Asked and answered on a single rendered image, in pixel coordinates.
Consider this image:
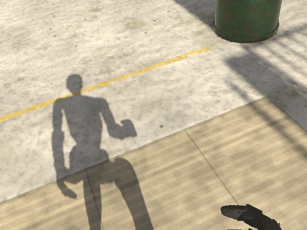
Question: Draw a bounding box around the right robot hand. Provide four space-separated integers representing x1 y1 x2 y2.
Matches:
221 204 282 230

